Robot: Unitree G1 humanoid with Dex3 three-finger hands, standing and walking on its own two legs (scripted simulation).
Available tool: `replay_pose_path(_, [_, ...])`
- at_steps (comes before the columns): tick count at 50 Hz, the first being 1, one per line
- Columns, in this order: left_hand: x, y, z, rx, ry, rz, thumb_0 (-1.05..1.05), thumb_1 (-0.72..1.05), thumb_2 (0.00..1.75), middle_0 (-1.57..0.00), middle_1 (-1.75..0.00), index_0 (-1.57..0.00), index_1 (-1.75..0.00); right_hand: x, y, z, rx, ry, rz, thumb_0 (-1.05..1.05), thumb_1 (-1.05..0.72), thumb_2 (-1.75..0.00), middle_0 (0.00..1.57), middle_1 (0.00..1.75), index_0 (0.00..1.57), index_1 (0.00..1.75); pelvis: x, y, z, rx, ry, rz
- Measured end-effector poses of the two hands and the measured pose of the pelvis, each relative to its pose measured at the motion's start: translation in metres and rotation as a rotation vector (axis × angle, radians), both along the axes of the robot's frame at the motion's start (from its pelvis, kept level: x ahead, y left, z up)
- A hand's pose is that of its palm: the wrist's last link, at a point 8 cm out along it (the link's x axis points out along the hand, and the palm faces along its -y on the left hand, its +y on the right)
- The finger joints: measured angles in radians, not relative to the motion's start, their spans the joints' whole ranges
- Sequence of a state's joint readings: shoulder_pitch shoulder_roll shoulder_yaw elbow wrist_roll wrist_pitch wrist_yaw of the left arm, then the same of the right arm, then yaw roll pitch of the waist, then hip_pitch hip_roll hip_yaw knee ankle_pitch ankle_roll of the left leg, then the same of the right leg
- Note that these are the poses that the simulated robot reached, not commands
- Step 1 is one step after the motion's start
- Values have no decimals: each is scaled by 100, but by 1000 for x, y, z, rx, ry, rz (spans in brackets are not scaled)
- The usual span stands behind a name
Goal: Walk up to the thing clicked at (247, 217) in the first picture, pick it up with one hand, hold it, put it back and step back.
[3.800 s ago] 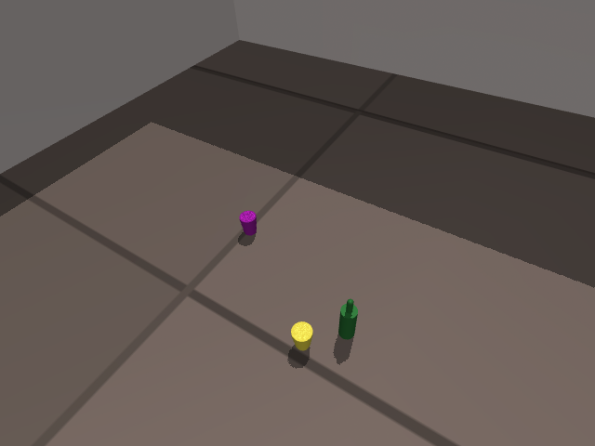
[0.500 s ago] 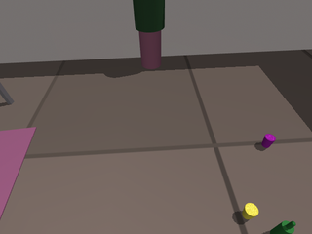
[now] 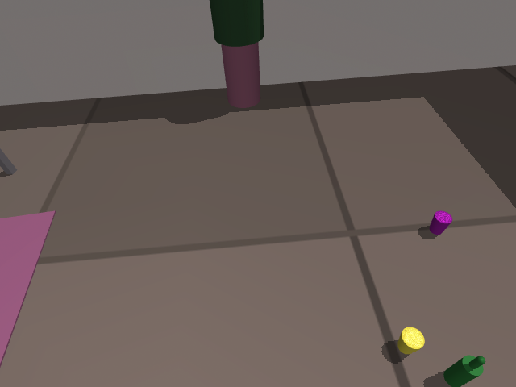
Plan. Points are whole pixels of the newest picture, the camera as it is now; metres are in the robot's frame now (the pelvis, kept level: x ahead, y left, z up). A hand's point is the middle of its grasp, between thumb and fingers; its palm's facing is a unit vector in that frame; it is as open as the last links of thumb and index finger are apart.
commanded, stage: stand
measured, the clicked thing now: (439, 223) +1.00 -0.75 -0.73
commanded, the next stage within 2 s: none
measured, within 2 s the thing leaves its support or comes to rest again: neither
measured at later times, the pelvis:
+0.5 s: pelvis +0.01 -0.01 +0.00, yaw +0 degrees
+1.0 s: pelvis +0.01 -0.01 +0.00, yaw -1 degrees
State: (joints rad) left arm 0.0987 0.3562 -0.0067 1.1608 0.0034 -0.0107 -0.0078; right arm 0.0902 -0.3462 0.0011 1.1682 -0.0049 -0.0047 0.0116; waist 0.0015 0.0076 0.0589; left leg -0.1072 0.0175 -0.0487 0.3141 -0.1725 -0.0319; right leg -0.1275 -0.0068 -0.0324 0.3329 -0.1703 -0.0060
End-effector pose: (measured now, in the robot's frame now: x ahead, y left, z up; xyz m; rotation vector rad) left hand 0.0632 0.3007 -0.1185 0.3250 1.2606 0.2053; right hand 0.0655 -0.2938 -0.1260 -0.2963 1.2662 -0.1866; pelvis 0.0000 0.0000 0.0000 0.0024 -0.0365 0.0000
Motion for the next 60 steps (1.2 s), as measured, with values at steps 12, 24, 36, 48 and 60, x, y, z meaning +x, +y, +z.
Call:
replay_pose_path(12, [23,-9,3,-4,-39,-12,0,91,89,-21,-30,-20,-30,9,-7,1,-7,-13,-1,0,-91,-90,21,30,20,30,8,-5,0,0,4,-2])
replay_pose_path(24, [32,-14,4,-4,-46,-10,0,91,89,-21,-30,-20,-30,18,-13,2,-10,-26,2,0,-91,-90,21,30,20,30,14,-10,0,-1,6,-4])
replay_pose_path(36, [29,-15,3,-3,-36,-5,0,91,89,-21,-30,-20,-30,18,-14,2,-9,-27,4,0,-91,-90,21,30,20,30,15,-12,0,-2,3,-7])
replay_pose_path(48, [25,-14,2,-3,-30,-6,0,91,89,-21,-30,-20,-30,12,-13,2,-10,-15,2,0,-91,-90,21,30,20,30,14,-11,0,-2,4,-10])
replay_pose_path(60, [26,-12,1,-4,-31,-13,0,91,89,-21,-30,-20,-30,8,-11,2,-13,-7,-4,0,-91,-90,21,30,20,30,15,-9,0,-3,5,-10])
